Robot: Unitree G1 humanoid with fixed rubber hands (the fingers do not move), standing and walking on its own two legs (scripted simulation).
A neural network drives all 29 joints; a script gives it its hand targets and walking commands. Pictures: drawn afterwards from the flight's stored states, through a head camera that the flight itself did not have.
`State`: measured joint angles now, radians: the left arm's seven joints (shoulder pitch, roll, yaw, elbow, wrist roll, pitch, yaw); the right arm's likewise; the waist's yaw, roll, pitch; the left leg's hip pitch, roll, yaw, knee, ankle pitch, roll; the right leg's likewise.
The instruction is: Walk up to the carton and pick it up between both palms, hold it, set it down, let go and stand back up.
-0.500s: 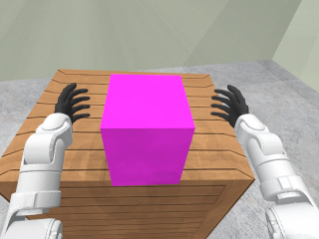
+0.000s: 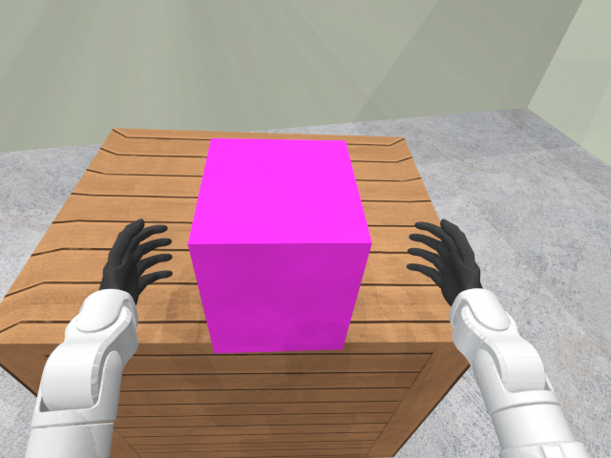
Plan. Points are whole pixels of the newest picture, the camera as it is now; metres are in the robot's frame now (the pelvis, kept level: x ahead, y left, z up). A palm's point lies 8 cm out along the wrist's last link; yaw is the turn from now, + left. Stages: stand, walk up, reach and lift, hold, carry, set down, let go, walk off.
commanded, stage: set down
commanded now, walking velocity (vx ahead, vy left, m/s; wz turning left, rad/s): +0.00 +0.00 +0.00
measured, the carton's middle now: (279, 247) +0.42 +0.04 +0.05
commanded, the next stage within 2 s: none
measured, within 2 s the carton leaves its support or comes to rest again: neither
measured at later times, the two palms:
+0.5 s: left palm (119, 351) +0.24 +0.22 +0.06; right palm (467, 349) +0.25 -0.20 +0.06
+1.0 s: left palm (113, 409) +0.20 +0.23 +0.00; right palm (456, 402) +0.21 -0.19 +0.00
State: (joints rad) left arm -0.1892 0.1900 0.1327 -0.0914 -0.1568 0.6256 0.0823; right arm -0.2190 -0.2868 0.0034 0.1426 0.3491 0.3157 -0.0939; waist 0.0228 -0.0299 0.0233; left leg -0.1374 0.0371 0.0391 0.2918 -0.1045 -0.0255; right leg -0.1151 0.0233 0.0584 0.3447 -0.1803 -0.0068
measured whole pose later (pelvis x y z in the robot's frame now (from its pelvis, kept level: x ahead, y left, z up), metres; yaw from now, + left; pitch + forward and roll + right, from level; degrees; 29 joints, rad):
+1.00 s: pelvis +0.03 +0.01 +0.00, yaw +0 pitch -3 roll +0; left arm 0.34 0.21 -0.04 0.06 -0.14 0.04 0.08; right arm 0.38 -0.18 0.01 0.09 0.17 -0.06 -0.01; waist 0.05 -0.01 0.06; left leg -0.09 0.03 0.04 0.28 -0.14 -0.02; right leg -0.04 0.01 0.06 0.30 -0.20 0.00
